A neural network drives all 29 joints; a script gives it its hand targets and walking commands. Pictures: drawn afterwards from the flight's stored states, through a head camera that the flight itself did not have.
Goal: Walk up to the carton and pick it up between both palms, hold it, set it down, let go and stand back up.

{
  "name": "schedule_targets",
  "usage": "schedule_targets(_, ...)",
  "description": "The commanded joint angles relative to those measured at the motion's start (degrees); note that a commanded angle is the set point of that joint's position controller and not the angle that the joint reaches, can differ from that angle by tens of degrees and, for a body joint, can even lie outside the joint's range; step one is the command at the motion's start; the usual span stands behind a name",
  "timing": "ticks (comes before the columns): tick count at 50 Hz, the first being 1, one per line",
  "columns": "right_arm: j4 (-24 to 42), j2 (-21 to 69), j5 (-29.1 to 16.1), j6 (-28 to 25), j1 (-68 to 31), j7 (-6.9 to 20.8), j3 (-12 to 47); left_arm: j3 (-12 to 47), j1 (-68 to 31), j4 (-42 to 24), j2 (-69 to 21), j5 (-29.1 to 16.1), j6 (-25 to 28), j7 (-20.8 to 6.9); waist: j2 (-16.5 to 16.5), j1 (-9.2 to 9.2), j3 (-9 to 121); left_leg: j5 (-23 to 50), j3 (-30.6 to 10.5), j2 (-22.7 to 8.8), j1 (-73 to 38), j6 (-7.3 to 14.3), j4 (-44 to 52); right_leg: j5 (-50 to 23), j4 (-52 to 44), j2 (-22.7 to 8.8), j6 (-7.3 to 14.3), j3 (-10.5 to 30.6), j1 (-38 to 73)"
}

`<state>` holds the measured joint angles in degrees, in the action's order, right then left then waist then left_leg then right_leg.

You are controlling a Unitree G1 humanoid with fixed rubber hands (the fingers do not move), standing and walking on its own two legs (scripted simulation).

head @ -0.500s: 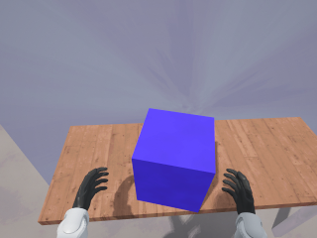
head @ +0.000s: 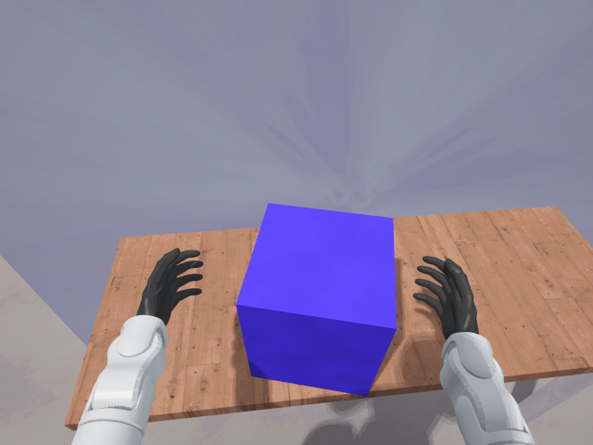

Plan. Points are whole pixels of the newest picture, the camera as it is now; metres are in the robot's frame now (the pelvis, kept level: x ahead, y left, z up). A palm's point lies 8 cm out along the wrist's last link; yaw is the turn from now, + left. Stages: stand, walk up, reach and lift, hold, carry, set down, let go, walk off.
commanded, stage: reach and lift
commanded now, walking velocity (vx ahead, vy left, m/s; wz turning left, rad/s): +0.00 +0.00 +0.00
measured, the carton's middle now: (318, 301) +0.38 -0.03 -0.07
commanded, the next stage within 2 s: none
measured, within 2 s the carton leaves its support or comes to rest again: neither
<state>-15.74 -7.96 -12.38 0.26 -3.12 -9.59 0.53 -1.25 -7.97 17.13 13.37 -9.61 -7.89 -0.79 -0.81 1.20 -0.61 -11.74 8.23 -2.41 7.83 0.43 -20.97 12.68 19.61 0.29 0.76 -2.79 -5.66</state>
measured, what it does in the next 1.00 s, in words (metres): stands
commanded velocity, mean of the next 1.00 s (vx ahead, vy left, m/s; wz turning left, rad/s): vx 0.00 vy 0.00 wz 0.00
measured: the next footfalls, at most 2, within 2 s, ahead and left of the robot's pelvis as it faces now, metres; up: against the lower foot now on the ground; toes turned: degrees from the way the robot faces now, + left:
none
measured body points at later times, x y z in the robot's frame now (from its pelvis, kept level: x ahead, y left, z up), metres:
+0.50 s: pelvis -0.01 +0.00 +0.00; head +0.01 +0.01 +0.45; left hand +0.39 +0.19 +0.10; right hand +0.35 -0.21 +0.10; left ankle +0.00 +0.11 -0.75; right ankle -0.02 -0.11 -0.75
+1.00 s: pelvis -0.01 +0.00 +0.00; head +0.01 +0.02 +0.45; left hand +0.43 +0.18 +0.13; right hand +0.40 -0.20 +0.12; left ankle +0.00 +0.11 -0.75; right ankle -0.02 -0.11 -0.75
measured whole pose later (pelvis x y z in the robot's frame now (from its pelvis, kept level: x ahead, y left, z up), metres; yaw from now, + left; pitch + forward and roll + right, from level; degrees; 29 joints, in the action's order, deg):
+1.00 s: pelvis -0.01 +0.00 +0.00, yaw +1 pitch +5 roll -1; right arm -37.7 -12.0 -17.7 11.8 -38.9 -12.1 0.0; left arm -6.2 -44.5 40.3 16.4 -6.9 -19.4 0.6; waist -0.9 4.6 3.2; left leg -10.7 7.0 -3.2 17.1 0.6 -22.9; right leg 10.6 19.0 1.0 0.9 -3.8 -13.5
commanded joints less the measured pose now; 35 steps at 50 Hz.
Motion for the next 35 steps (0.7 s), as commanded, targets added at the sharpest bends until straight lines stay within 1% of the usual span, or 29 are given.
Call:
schedule_targets(1,13.1,-6.3,-0.4,-1.4,-16.0,-0.3,-2.4,-3.8,-17.5,-14.4,6.8,0.5,-0.3,-0.2,3.2,0.28,17.7,23.1,-6.3,1.7,-14.0,-2.1,-1.0,-23.6,-2.3,1.3,-1.4,3.6,-2.6)
schedule_targets(2,12.5,-6.5,-0.2,-0.6,-17.5,-0.4,-2.6,-4.0,-19.2,-13.9,6.9,0.6,-1.2,-0.4,2.4,0.62,17.3,22.3,-6.3,1.6,-14.2,-1.9,-0.7,-23.0,-2.6,1.3,-1.6,3.4,-3.2)
schedule_targets(3,12.2,-6.8,-0.4,0.2,-19.2,-0.5,-2.7,-4.4,-21.4,-13.4,7.3,0.7,-2.1,-0.5,2.7,0.58,17.7,20.5,-6.3,1.6,-13.9,-1.7,-0.3,-21.7,-2.9,1.2,-1.6,3.5,-3.7)
schedule_targets(4,11.8,-6.6,-0.5,0.9,-19.8,-0.6,-2.7,-4.7,-21.8,-13.0,7.1,0.7,-2.9,-0.4,1.8,0.73,17.2,18.8,-6.3,1.6,-13.7,-1.3,0.1,-20.3,-3.0,1.2,-1.6,3.3,-4.0)
schedule_targets(5,12.1,-6.7,-0.8,1.3,-20.2,-0.6,-2.8,-4.6,-22.5,-13.8,6.9,0.8,-3.4,-0.3,2.3,0.71,17.6,19.7,-6.3,1.4,-13.9,-1.5,0.0,-20.9,-3.0,1.4,-1.5,3.1,-4.0)
schedule_targets(6,12.8,-6.9,-1.0,1.7,-21.3,-0.7,-2.6,-4.6,-23.6,-13.7,7.0,0.5,-3.9,-0.4,1.7,1.10,18.4,19.5,-6.1,1.7,-13.8,-1.3,-0.1,-21.6,-3.1,1.2,-1.9,3.2,-3.7)
schedule_targets(8,14.3,-7.2,-1.4,2.2,-22.3,-1.1,-2.3,-5.4,-24.6,-14.5,7.7,0.4,-4.5,-0.4,1.7,0.95,20.5,20.8,-5.9,1.9,-13.8,-1.1,-0.5,-24.1,-2.5,1.2,-2.3,3.2,-2.8)
schedule_targets(9,12.9,-7.5,-1.2,2.7,-24.2,-1.2,-2.3,-5.6,-26.3,-12.6,7.7,0.7,-5.1,-0.5,0.8,1.21,20.0,20.1,-6.0,1.8,-13.5,-0.9,-0.4,-24.0,-2.3,1.5,-2.6,3.1,-3.2)
schedule_targets(10,12.2,-7.3,-1.5,3.2,-24.3,-1.2,-2.0,-6.2,-26.9,-12.0,8.1,1.1,-5.5,-0.6,1.0,1.01,19.8,19.3,-5.8,1.9,-13.2,-0.9,-0.3,-23.5,-2.5,1.3,-2.6,3.2,-2.8)
schedule_targets(11,13.0,-7.5,-1.6,3.5,-26.1,-1.4,-2.1,-6.0,-28.7,-12.2,8.4,0.6,-5.8,-0.7,0.7,1.28,21.1,18.5,-5.9,2.0,-12.8,-0.6,-0.3,-23.4,-2.3,1.2,-2.8,3.2,-2.8)
schedule_targets(12,13.2,-7.9,-1.7,3.7,-27.4,-1.5,-2.2,-6.0,-29.7,-12.1,8.4,0.4,-6.1,-0.5,0.6,1.13,21.9,18.4,-5.8,1.8,-12.5,-0.6,-0.2,-23.3,-2.1,1.4,-2.7,3.0,-2.6)
schedule_targets(15,12.9,-8.4,-2.5,4.5,-31.3,-1.5,-2.9,-6.4,-34.4,-12.5,9.7,0.3,-6.7,0.3,2.1,1.08,24.6,18.0,-5.9,2.0,-12.2,-0.8,-0.8,-23.6,-1.5,1.4,-2.8,2.9,-3.0)
schedule_targets(18,12.9,-9.8,-3.0,5.4,-36.2,-1.4,-3.3,-6.3,-39.2,-11.5,10.8,-0.5,-7.6,0.5,1.9,1.28,27.0,18.8,-6.1,1.9,-12.9,-0.8,-1.5,-23.8,-1.3,1.6,-2.7,2.6,-4.2)
schedule_targets(19,10.4,-9.8,-3.0,6.1,-36.1,-1.4,-3.1,-6.1,-38.9,-9.2,10.3,-0.2,-8.4,0.4,2.1,1.80,25.3,18.5,-6.3,1.7,-13.1,-0.7,-1.5,-23.7,-1.5,1.7,-2.5,2.6,-4.6)
schedule_targets(21,9.1,-10.4,-3.3,7.0,-37.7,-1.6,-3.2,-6.8,-41.0,-8.2,10.7,0.5,-9.5,0.4,2.0,1.77,26.5,18.3,-6.1,1.7,-13.3,-0.8,-1.5,-23.5,-1.8,1.8,-2.6,2.5,-4.6)
schedule_targets(22,7.3,-10.5,-3.7,7.6,-38.5,-1.7,-3.4,-6.9,-41.9,-7.6,10.8,1.0,-10.2,0.5,3.0,1.96,26.2,17.9,-6.3,1.8,-13.0,-0.9,-1.4,-23.2,-1.6,1.9,-2.5,2.5,-4.8)
schedule_targets(23,6.6,-10.8,-4.0,8.0,-40.1,-1.8,-3.4,-6.8,-43.5,-7.4,10.7,0.9,-10.8,0.6,2.8,2.31,27.1,17.5,-6.3,1.7,-12.8,-0.7,-1.3,-23.0,-1.7,1.9,-2.6,2.5,-4.8)
schedule_targets(24,7.0,-10.9,-4.2,8.4,-41.9,-1.9,-3.1,-7.0,-44.8,-6.8,11.3,0.7,-11.1,0.6,2.1,2.08,28.1,17.3,-6.1,1.8,-12.5,-0.5,-1.4,-23.4,-1.5,1.7,-2.9,2.6,-4.5)
schedule_targets(25,7.5,-11.3,-4.7,8.3,-42.5,-1.9,-3.6,-7.1,-45.9,-8.7,11.7,0.6,-11.1,1.0,3.2,1.87,29.9,19.1,-6.2,1.8,-12.9,-0.8,-1.9,-25.1,-0.9,2.0,-2.8,2.4,-4.1)
schedule_targets(27,7.5,-12.0,-5.1,8.5,-43.8,-2.0,-3.3,-7.3,-46.6,-8.3,11.8,0.4,-11.7,1.0,2.3,2.28,31.9,21.8,-6.2,2.0,-14.2,-1.1,-2.9,-27.5,-0.8,2.4,-3.1,2.1,-3.6)
schedule_targets(28,5.8,-12.0,-5.2,9.1,-45.5,-2.1,-2.9,-7.2,-48.1,-5.9,12.0,0.3,-12.2,0.9,2.2,2.59,30.3,21.0,-6.3,2.1,-13.3,-0.8,-2.8,-27.5,-0.8,2.3,-3.1,2.2,-4.1)
schedule_targets(29,5.3,-12.1,-5.1,9.5,-47.2,-2.1,-3.4,-7.4,-49.8,-4.9,12.4,0.4,-12.3,0.9,2.2,2.22,30.3,18.7,-6.3,2.0,-12.6,-0.7,-2.2,-25.3,-0.9,2.2,-3.1,2.0,-4.3)
schedule_targets(30,3.6,-11.9,-5.2,10.1,-48.3,-2.1,-3.4,-7.1,-51.0,-3.8,12.3,0.4,-12.6,1.1,2.5,2.45,29.4,17.6,-6.4,2.1,-12.3,-0.5,-1.9,-24.4,-1.2,2.1,-3.0,2.1,-5.0)
schedule_targets(32,3.2,-12.5,-5.5,10.4,-49.9,-2.1,-3.4,-7.0,-52.2,-3.0,12.3,0.5,-12.9,1.1,2.0,2.66,30.4,18.9,-6.4,1.9,-12.7,-0.5,-2.1,-26.1,-1.0,2.3,-3.1,1.9,-4.8)
schedule_targets(33,2.6,-12.7,-5.9,10.6,-50.7,-2.1,-3.3,-7.2,-53.1,-2.7,12.4,1.0,-13.1,1.3,2.8,2.36,31.8,19.8,-6.5,1.9,-13.2,-0.8,-2.4,-26.8,-0.9,2.4,-3.0,1.8,-4.6)
schedule_targets(34,2.5,-13.0,-6.3,10.6,-51.8,-2.1,-3.4,-7.1,-54.2,-2.8,12.6,0.9,-13.3,1.5,3.5,2.43,33.0,20.9,-6.5,1.9,-13.4,-1.1,-2.9,-27.5,-0.7,2.5,-2.9,1.9,-4.5)
schedule_targets(35,1.9,-13.3,-6.2,10.9,-52.5,-2.2,-3.4,-6.9,-54.5,-1.7,12.7,0.8,-13.7,1.5,3.3,2.70,33.2,21.1,-6.4,2.0,-13.8,-1.1,-3.1,-28.1,-0.9,2.5,-2.9,1.9,-4.4)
